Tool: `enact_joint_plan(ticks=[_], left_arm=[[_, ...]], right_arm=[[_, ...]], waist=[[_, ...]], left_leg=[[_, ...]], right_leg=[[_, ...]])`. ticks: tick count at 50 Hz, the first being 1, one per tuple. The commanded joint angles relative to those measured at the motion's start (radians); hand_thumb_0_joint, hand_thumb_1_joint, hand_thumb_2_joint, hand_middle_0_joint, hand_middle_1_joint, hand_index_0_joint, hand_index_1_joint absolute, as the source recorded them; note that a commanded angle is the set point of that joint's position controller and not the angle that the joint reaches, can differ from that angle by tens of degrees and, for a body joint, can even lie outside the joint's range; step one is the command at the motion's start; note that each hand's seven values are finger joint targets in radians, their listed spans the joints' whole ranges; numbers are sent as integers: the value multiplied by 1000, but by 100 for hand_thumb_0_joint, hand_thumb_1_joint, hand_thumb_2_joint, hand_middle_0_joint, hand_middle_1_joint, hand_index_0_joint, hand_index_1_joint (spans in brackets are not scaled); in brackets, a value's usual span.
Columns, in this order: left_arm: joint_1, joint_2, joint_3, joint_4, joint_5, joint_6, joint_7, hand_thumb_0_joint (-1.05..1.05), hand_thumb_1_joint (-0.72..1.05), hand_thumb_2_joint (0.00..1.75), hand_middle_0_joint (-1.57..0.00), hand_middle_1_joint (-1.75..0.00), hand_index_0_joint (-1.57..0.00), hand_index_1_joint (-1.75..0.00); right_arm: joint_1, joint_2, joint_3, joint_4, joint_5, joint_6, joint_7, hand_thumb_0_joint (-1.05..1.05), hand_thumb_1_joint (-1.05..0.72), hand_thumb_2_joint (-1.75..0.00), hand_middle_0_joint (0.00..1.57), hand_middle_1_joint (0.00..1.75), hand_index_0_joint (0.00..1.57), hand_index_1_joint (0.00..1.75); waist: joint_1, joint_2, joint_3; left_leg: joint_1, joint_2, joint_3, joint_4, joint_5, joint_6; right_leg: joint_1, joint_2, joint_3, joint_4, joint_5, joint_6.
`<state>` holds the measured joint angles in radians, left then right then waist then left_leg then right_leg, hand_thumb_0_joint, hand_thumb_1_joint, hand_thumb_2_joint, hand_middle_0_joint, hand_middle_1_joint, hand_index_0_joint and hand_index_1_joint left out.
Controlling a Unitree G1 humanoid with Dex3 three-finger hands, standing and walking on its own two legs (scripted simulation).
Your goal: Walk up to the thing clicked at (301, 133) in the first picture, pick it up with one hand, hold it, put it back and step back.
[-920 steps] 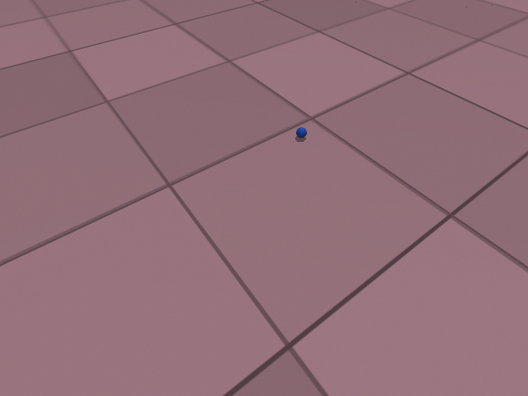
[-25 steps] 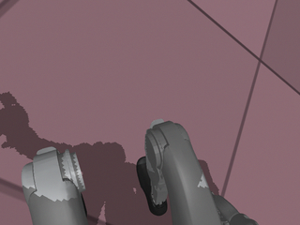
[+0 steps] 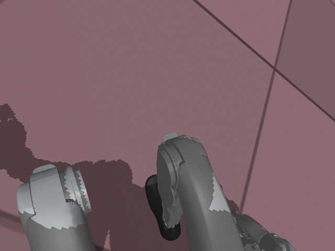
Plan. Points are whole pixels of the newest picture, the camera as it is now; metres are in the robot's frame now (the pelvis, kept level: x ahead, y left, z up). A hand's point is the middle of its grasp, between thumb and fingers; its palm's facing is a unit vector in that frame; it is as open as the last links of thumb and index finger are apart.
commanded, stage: rest palm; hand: left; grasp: from above
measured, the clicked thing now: out of the picture +0.39 +0.36 -0.26
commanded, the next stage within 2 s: close in 0.12 s
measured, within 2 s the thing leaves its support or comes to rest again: neither
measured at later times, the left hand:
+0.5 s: hand out of the picture +0.39 +0.34 -0.24, palm faces -0.43 -0.17 -0.89, open 13.2 cm
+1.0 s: hand out of the picture +0.38 +0.35 -0.25, palm faces -0.45 -0.19 -0.87, open 11.4 cm
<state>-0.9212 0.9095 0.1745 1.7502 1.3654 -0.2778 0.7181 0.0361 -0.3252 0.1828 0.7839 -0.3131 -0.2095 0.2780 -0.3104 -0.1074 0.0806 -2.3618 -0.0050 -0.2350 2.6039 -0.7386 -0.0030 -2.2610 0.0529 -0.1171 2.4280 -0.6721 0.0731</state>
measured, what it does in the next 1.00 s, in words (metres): stands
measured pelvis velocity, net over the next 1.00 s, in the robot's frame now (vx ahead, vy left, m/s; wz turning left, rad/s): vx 0.00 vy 0.01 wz -0.02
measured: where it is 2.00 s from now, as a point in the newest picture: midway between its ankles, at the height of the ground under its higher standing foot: (126, 238)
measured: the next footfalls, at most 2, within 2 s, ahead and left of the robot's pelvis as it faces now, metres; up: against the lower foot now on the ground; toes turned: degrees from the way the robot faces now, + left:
none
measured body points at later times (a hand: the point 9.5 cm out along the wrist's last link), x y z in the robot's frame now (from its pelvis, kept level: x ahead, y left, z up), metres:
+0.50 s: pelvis +0.00 +0.00 +0.00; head +0.25 +0.14 +0.35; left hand +0.41 +0.35 -0.19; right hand +0.08 -0.26 -0.07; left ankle +0.06 +0.12 -0.25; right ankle +0.11 -0.13 -0.25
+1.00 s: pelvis +0.00 +0.01 +0.00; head +0.25 +0.15 +0.35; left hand +0.40 +0.36 -0.20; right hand +0.08 -0.25 -0.06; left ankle +0.06 +0.12 -0.25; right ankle +0.11 -0.13 -0.25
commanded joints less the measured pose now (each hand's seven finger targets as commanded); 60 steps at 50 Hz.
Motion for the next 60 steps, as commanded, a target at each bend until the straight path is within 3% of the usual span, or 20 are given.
enact_joint_plan(ticks=[1, 3, 6, 7, 10, 11, 15, 19, 21, 22, 25, 27, 30, 33, 41, 49, 53, 55, 58, 60], left_arm=[[-209, 287, 44, -63, -44, 28, 16, 0, -51, 95, -6, -102, -7, -101], [-194, 282, 51, -68, -55, 28, 1, 0, -52, 98, -7, -102, -7, -102], [-228, 236, 11, -92, -69, 15, -32, 0, -51, 97, -6, -103, -7, -102], [-200, 270, 37, -83, -74, 8, -33, 0, -51, 96, -6, -103, -7, -102], [-202, 259, 22, -93, -69, -17, -50, 0, -49, 99, -8, -104, -8, -104], [-211, 266, 21, -111, -72, -32, -49, 0, -49, 103, -9, -105, -8, -105], [-197, 273, 7, -100, -52, -63, -35, 0, -39, 88, -12, -103, -15, -100], [-193, 288, 18, -110, -42, -75, 5, 0, -35, 85, -14, -102, -17, -99], [-214, 252, -25, -116, -37, -67, 18, 0, -34, 85, -16, -100, -18, -97], [-197, 284, 8, -108, -42, -63, 32, 0, -32, 83, -16, -99, -19, -96], [-193, 286, 0, -69, -22, -37, 49, 0, -29, 81, -18, -97, -22, -94], [-209, 291, 5, -78, -34, -20, 55, 0, -25, 80, -21, -95, -24, -91], [-212, 304, 3, -63, -37, 4, 38, 0, -21, 76, -25, -92, -28, -89], [-191, 320, 38, -38, -52, 11, 22, 0, -19, 73, -26, -91, -30, -87], [-208, 298, 5, -96, -75, -34, -37, 0, -10, 66, -31, -88, -36, -83], [-178, 268, -8, -113, -53, -63, -10, 0, -2, 64, -38, -84, -43, -79], [-161, 277, 1, -101, -32, -52, 16, 0, 6, 61, -44, -82, -49, -77], [-196, 274, -1, -112, -30, -46, 23, 0, 10, 62, -47, -81, -51, -76], [-184, 298, 11, -105, -31, -30, 34, 0, 13, 59, -50, -79, -54, -74], [-198, 298, 11, -95, -33, -20, 33, 0, 14, 57, -50, -78, -55, -73]], right_arm=[[164, -318, -84, -9, 10, -25, 1, 0, -89, -90, 20, 30, 20, 30], [165, -310, -85, -14, 17, -22, -1, 0, -90, -90, 20, 30, 20, 30], [155, -307, -80, -29, 17, -30, 4, 0, -90, -90, 20, 30, 20, 30], [160, -309, -81, -17, 19, -28, 2, 0, -89, -90, 20, 30, 20, 30], [164, -297, -65, -23, 17, -23, 8, 0, -90, -90, 20, 30, 20, 30], [162, -301, -64, -20, 17, -23, 6, 0, -89, -90, 20, 30, 20, 30], [162, -308, -50, -25, 11, -20, 10, 0, -89, -90, 20, 30, 20, 30], [150, -317, -51, -15, 1, -15, 5, 0, -89, -90, 20, 30, 20, 30], [149, -319, -45, -6, -2, -17, 6, 0, -89, -90, 20, 30, 20, 30], [137, -328, -49, -19, -4, -18, 4, 0, -89, -90, 20, 30, 20, 30], [135, -327, -45, -10, -4, -25, 8, 0, -89, -90, 20, 30, 20, 30], [129, -331, -45, -9, -1, -30, 10, 0, -88, -90, 20, 30, 20, 30], [126, -342, -49, -28, 3, -43, 12, 0, -89, -90, 20, 30, 20, 30], [147, -339, -47, -24, 4, -42, 11, 0, -89, -90, 20, 30, 20, 30], [136, -328, -34, -37, 10, -41, 12, 0, -89, -90, 20, 30, 20, 30], [150, -328, -30, -26, 3, -31, 18, 0, -89, -90, 20, 30, 20, 30], [142, -329, -33, -30, -1, -32, 24, 0, -89, -90, 20, 30, 20, 30], [138, -336, -37, -25, -4, -39, 28, 0, -88, -90, 20, 30, 20, 30], [132, -338, -39, -25, -1, -47, 28, 0, -89, -90, 20, 30, 20, 30], [132, -336, -36, -27, 3, -54, 32, 0, -89, -90, 20, 30, 20, 30]], waist=[[-18, 448, -600], [-3, 457, -601], [-28, 473, -597], [-19, 474, -611], [-32, 459, -577], [-34, 476, -586], [-39, 469, -582], [-25, 461, -597], [-31, 469, -593], [-26, 455, -606], [-21, 461, -577], [-25, 455, -563], [-27, 449, -533], [-28, 462, -545], [-37, 470, -544], [-37, 497, -562], [-28, 488, -558], [-40, 495, -539], [-27, 480, -548], [-34, 454, -526]], left_leg=[[486, 13, 115, -296, 209, 16], [472, 12, 116, -306, 213, 14], [508, 15, 103, -300, 227, 10], [517, 17, 100, -307, 232, 9], [504, 18, 105, -293, 225, 10], [514, 17, 102, -294, 226, 9], [524, 20, 102, -287, 237, 7], [518, 22, 101, -293, 238, 6], [513, 23, 98, -291, 234, 6], [511, 23, 95, -290, 240, 8], [496, 24, 97, -288, 235, 4], [484, 25, 90, -286, 217, 6], [470, 22, 97, -291, 184, 10], [475, 23, 86, -309, 196, 8], [493, 25, 74, -305, 190, 5], [541, 30, 64, -308, 259, -6], [524, 27, 75, -303, 242, -3], [526, 27, 69, -305, 226, -4], [504, 28, 74, -303, 204, 1], [476, 26, 78, -289, 195, 5]], right_leg=[[296, 21, -133, -176, 233, -80], [313, 21, -127, -177, 230, -85], [294, 19, -137, -167, 246, -80], [311, 21, -139, -168, 248, -81], [307, 20, -144, -169, 245, -77], [313, 19, -145, -168, 244, -77], [329, 23, -150, -164, 255, -77], [345, 33, -149, -184, 248, -80], [331, 36, -152, -182, 245, -83], [337, 36, -155, -184, 250, -82], [320, 35, -149, -171, 248, -86], [309, 32, -153, -175, 231, -83], [289, 27, -148, -176, 206, -83], [302, 26, -151, -173, 214, -82], [303, 24, -161, -170, 218, -77], [305, 30, -171, -157, 272, -78], [300, 33, -167, -163, 258, -80], [274, 27, -171, -155, 242, -78], [293, 32, -159, -169, 224, -79], [288, 27, -158, -168, 218, -78]])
